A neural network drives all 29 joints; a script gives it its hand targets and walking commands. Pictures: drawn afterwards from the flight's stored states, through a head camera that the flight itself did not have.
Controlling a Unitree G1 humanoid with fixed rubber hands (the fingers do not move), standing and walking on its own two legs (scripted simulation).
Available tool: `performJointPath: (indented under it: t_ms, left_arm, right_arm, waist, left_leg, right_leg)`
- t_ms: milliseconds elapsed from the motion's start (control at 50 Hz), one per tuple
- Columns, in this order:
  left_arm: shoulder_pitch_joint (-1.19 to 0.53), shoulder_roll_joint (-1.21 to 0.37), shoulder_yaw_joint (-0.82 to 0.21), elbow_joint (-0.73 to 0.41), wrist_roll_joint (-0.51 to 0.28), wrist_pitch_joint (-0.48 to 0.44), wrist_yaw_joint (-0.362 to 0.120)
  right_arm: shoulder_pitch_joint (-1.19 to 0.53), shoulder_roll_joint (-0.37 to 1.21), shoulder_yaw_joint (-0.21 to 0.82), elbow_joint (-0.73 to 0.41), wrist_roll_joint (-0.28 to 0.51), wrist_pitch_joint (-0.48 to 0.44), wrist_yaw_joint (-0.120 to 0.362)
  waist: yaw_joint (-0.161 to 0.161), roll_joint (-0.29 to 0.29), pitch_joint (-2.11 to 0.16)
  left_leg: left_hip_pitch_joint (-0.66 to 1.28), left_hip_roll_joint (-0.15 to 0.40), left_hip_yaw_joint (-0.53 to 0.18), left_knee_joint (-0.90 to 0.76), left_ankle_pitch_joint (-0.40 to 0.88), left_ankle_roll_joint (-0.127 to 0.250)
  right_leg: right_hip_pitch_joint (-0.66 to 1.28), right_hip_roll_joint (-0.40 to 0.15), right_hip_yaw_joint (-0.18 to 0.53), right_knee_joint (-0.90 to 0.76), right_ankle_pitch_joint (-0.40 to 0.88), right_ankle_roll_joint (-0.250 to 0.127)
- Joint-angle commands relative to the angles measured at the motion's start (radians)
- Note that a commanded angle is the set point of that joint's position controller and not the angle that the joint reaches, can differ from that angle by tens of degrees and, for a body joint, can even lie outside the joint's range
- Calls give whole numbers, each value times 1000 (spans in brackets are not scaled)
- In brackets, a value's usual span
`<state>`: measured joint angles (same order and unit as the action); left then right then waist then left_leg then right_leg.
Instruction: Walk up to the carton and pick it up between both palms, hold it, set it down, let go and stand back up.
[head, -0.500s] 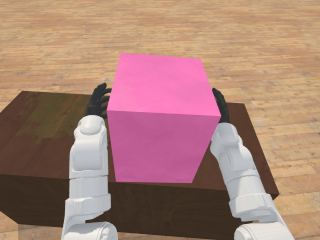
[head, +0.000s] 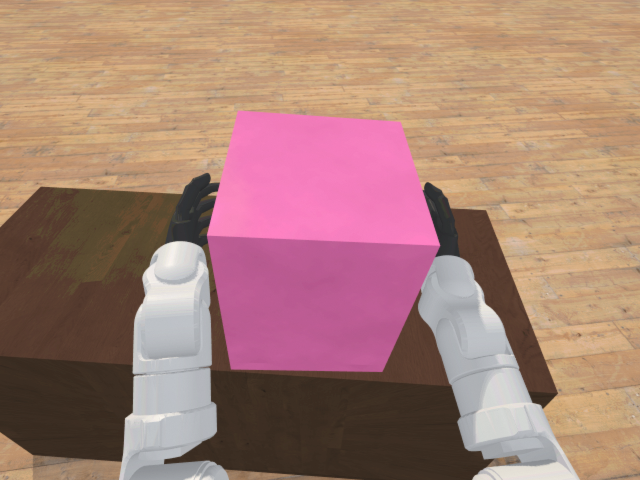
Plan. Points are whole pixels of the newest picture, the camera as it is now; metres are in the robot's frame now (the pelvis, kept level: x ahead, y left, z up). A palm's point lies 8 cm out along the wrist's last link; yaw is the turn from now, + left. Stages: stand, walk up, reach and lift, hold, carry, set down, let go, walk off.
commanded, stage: set down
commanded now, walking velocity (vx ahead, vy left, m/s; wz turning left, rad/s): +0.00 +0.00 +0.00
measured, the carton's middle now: (314, 248) +0.38 +0.01 +0.13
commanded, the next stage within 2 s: none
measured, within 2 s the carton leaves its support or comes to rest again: neither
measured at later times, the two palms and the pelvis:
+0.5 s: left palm (199, 260) +0.38 +0.15 +0.11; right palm (422, 266) +0.37 -0.14 +0.10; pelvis +0.03 +0.01 +0.00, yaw +1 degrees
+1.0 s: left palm (207, 256) +0.40 +0.15 +0.10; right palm (421, 261) +0.38 -0.14 +0.09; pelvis +0.04 +0.02 +0.00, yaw +0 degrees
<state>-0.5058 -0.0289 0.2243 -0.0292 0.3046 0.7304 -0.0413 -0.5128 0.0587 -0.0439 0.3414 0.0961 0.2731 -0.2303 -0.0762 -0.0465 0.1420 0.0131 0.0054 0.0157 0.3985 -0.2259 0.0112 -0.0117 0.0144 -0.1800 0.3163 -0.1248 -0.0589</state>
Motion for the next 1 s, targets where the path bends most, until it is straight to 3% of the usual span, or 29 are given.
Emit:
performJointPath:
  t_ms: [0,40,80,120,140,240,320,420,460,520,560,620,640,660,700,880,980]
  left_arm:
    - [-654,-466,-440,-75,-141,-145,-126]
    - [-628,-419,-362,21,-86,-162,-131]
    - [-575,-418,-304,103,-54,-178,-144]
    - [-553,-415,-289,108,-50,-205,-152]
    - [-559,-425,-300,98,-54,-220,-150]
    - [-575,-498,-435,29,-107,-320,-116]
    - [-582,-531,-503,47,-117,-380,-88]
    - [-526,-548,-563,1,-149,-391,-70]
    - [-540,-560,-588,-34,-156,-407,-62]
    - [-521,-568,-596,-23,-146,-426,-39]
    - [-487,-553,-600,-32,-145,-426,-33]
    - [-441,-542,-557,7,-112,-411,-37]
    - [-457,-540,-581,65,-118,-408,-42]
    - [-456,-545,-565,85,-106,-410,-40]
    - [-453,-542,-541,99,-99,-410,-40]
    - [-578,-596,-528,183,-99,-495,-19]
    - [-632,-617,-496,276,-91,-558,-1]
  right_arm:
    - [-794,462,372,-320,2,-160,134]
    - [-762,412,286,-218,-57,-187,153]
    - [-733,398,240,-160,-100,-219,172]
    - [-728,402,232,-162,-125,-265,177]
    - [-728,412,242,-164,-126,-286,179]
    - [-698,442,316,-164,-122,-394,175]
    - [-678,422,316,-120,-139,-450,181]
    - [-624,418,353,-120,-103,-462,163]
    - [-626,442,396,-154,-79,-473,159]
    - [-620,421,404,-143,-68,-480,160]
    - [-594,437,435,-156,-41,-478,153]
    - [-577,417,437,-118,-40,-461,148]
    - [-679,406,390,-177,-73,-457,156]
    - [-645,411,379,-145,-77,-445,162]
    - [-629,404,358,-120,-80,-441,170]
    - [-645,411,247,15,-140,-477,197]
    - [-672,416,182,114,-184,-511,214]
  waist:
    - [4,83,-479]
    - [21,65,-379]
    - [35,40,-333]
    - [43,4,-342]
    - [49,13,-384]
    - [15,62,-553]
    - [-4,109,-563]
    - [-17,97,-567]
    - [-10,105,-647]
    - [-8,128,-638]
    - [1,106,-654]
    - [18,98,-547]
    - [28,82,-578]
    - [13,68,-556]
    - [18,56,-532]
    - [-17,119,-630]
    - [-17,127,-654]
  left_leg:
    - [-137,-23,5,-109,129,-2]
    - [-199,-15,11,-156,-77,17]
    - [-229,-10,18,-180,-144,34]
    - [-219,-7,23,-182,-128,44]
    - [-212,-9,25,-181,-90,42]
    - [-76,-12,16,-98,264,-14]
    - [-39,3,5,-78,370,-53]
    - [-39,1,-10,-54,446,-57]
    - [-18,-1,-16,-27,557,-64]
    - [30,10,-31,-6,640,-76]
    - [37,4,-29,8,686,-70]
    - [-23,4,-25,-15,614,-61]
    - [-83,-1,-60,-17,536,-66]
    - [-70,1,-54,-32,487,-60]
    - [-56,5,-49,-47,442,-55]
    - [18,14,-51,-24,514,-99]
    - [17,19,-49,-22,519,-107]
  right_leg:
    - [292,-22,72,5,159,93]
    - [252,-39,75,-20,-29,81]
    - [250,-47,81,-33,-111,75]
    - [283,-49,75,-33,-79,79]
    - [293,-47,72,-28,-37,80]
    - [339,-22,52,7,282,82]
    - [279,-12,33,4,298,67]
    - [291,-9,45,10,370,65]
    - [313,-3,47,29,459,73]
    - [271,7,47,23,445,65]
    - [291,4,56,33,526,78]
    - [301,5,61,28,494,71]
    - [251,13,52,9,444,69]
    - [247,9,60,5,433,70]
    - [233,9,59,-1,411,72]
    - [145,17,38,-9,386,57]
    - [118,17,34,-9,372,53]
